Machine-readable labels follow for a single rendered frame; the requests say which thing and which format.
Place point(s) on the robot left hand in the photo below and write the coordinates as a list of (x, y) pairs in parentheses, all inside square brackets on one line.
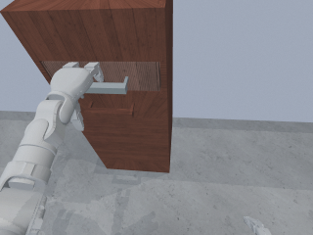
[(75, 81)]

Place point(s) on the handle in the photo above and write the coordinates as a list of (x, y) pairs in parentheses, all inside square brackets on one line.
[(108, 113), (109, 87)]

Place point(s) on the left robot upper arm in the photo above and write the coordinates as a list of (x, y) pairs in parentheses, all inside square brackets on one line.
[(21, 211)]

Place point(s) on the drawer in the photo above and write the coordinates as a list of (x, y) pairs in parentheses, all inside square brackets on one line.
[(142, 76)]

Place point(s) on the left robot forearm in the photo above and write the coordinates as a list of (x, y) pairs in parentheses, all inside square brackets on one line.
[(30, 166)]

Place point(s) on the robot right hand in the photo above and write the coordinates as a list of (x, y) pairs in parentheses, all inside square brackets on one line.
[(256, 226)]

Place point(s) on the cabinet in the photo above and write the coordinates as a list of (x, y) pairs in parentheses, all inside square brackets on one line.
[(109, 31)]

